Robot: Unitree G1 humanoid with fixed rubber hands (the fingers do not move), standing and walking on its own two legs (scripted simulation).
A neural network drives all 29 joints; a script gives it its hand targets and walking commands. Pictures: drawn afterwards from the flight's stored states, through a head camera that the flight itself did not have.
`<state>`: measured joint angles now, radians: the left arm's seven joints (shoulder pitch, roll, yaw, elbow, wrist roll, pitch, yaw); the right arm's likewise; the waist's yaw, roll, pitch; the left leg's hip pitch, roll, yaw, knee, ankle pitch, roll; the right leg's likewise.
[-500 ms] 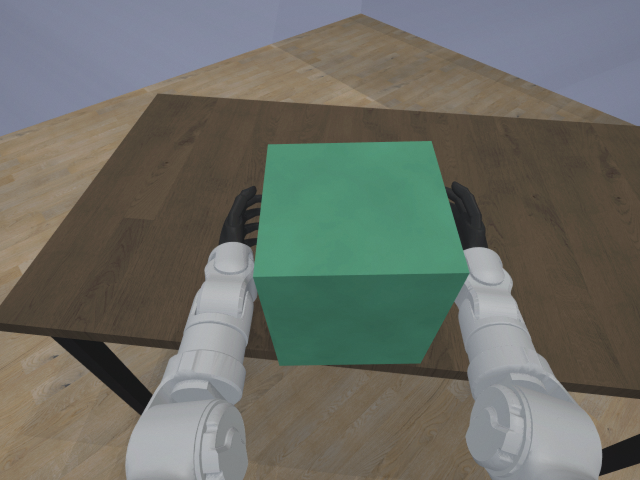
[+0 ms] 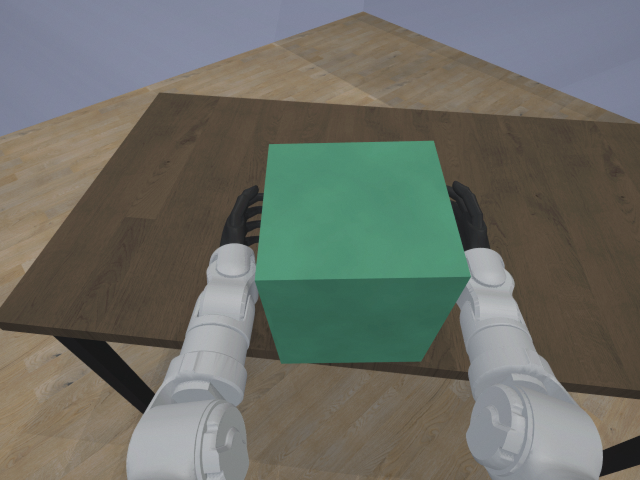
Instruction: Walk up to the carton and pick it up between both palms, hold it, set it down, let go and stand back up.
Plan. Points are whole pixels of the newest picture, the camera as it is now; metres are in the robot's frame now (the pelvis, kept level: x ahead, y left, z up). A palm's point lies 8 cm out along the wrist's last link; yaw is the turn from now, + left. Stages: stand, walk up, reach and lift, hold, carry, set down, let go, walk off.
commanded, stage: set down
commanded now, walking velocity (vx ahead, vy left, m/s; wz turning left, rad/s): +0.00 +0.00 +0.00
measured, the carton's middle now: (351, 261) +0.41 +0.02 +0.05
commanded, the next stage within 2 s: none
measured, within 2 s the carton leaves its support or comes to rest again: rests again in 0.52 s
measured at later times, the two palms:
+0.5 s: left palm (240, 246) +0.39 +0.16 +0.08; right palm (470, 245) +0.43 -0.14 +0.08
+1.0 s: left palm (241, 247) +0.39 +0.16 +0.07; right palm (470, 245) +0.43 -0.14 +0.08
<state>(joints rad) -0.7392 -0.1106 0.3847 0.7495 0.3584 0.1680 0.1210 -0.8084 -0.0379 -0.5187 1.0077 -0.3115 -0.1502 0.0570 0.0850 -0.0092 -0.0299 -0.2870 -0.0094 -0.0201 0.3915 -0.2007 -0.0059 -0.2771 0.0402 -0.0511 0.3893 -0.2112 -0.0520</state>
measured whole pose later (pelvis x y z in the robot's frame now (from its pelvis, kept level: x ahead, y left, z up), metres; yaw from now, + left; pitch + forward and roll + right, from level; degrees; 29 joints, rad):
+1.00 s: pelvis +0.00 +0.00 +0.00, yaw +0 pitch +7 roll +0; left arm -0.74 -0.15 0.47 0.77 0.43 0.06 0.10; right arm -0.81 -0.04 -0.57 1.01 -0.35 -0.15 0.09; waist 0.08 -0.03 -0.03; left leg -0.31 -0.01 -0.02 0.39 -0.20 -0.01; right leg -0.30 0.04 -0.05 0.39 -0.21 -0.05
